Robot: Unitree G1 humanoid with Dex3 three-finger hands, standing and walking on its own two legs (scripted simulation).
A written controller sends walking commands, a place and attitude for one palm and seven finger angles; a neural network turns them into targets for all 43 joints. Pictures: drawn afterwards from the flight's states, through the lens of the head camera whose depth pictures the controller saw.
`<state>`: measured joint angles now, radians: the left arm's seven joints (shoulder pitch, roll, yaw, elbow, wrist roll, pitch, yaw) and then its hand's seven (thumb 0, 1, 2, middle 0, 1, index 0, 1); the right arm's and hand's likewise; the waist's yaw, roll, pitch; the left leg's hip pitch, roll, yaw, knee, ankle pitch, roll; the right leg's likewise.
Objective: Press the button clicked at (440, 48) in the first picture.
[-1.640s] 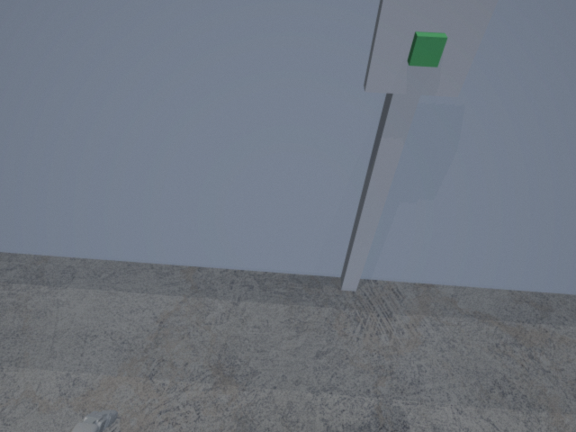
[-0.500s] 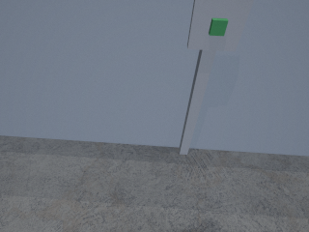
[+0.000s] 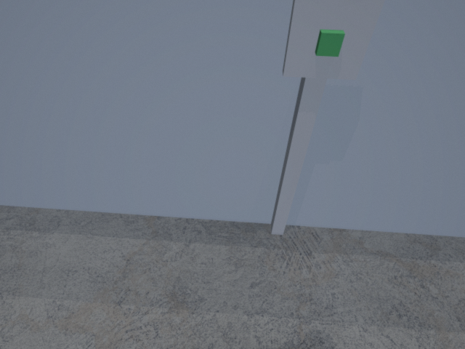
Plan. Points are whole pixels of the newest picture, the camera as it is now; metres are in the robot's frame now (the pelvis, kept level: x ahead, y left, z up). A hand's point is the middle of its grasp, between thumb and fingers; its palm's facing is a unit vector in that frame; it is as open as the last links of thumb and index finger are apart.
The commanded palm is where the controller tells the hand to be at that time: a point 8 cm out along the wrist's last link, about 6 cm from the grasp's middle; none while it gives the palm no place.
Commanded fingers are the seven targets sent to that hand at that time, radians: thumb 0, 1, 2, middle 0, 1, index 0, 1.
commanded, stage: walk to a spot facing it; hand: left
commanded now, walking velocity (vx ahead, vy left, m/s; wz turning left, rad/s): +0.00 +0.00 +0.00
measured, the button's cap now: (329, 42) +0.75 -0.18 +0.19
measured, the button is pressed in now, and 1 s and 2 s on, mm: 0 0 0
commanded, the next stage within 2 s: none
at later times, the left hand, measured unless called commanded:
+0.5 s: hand out of the picture +0.06 +0.18 -0.18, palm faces -0.15 -0.95 -0.28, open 7.4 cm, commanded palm none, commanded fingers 0.00 0.90 0.90 -0.20 -0.30 -0.20 -0.30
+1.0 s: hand out of the picture +0.10 +0.18 -0.18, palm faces -0.33 -0.91 -0.25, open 7.4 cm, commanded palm none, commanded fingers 0.00 0.90 0.90 -0.20 -0.30 -0.20 -0.30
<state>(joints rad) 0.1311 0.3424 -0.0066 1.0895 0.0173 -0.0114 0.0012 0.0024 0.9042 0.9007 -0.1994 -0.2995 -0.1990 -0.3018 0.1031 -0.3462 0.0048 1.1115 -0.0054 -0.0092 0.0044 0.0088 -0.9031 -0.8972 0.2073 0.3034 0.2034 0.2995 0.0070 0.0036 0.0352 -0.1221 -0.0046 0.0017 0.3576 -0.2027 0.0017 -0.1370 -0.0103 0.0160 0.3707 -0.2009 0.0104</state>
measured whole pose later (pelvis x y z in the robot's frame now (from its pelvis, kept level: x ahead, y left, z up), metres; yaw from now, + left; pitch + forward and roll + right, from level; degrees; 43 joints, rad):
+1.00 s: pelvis -0.03 +0.01 -0.01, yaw -25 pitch +2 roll +0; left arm 0.24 0.24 0.07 0.92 0.03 0.05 0.00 0.00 0.90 0.90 -0.20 -0.30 -0.20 -0.30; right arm 0.11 -0.24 -0.05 0.91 0.00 0.03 -0.03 0.01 -0.91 -0.90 0.20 0.30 0.20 0.30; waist 0.05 -0.03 0.04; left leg -0.31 0.01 -0.02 0.65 -0.38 -0.05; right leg -0.34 0.12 0.20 0.47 -0.15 -0.02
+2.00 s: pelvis -0.03 +0.01 -0.01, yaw -62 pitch +1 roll -1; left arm 0.24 0.22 0.07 0.92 0.03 0.04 0.01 0.00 0.90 0.90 -0.20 -0.30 -0.20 -0.30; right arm 0.10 -0.22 -0.05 0.89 0.00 0.04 -0.02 0.01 -0.91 -0.90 0.20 0.30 0.20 0.30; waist 0.04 -0.01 0.07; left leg -0.40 0.04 0.01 0.78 -0.40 -0.08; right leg -0.24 0.10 0.16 0.50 -0.27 -0.03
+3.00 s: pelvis -0.04 -0.15 -0.01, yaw -95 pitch +0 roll -1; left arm 0.35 0.15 0.04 1.05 0.03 -0.06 0.00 0.00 0.91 0.90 -0.20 -0.30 -0.20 -0.30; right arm 0.16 -0.21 -0.05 0.93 -0.03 -0.01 0.03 0.01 -0.91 -0.90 0.20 0.30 0.20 0.30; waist 0.01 0.03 0.03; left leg -0.62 0.15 0.08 0.93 -0.19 -0.07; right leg 0.00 0.03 -0.03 0.34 -0.33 -0.03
